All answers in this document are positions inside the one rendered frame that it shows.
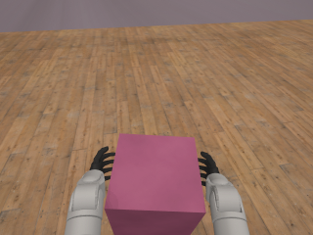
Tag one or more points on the robot right forearm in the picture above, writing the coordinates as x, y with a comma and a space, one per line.
226, 206

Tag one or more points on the left robot hand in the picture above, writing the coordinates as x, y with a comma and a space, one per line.
98, 162

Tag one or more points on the carton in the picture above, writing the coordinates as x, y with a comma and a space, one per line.
155, 186

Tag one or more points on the robot left forearm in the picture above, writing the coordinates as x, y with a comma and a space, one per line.
85, 209

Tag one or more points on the right robot hand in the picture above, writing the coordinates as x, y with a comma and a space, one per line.
209, 168

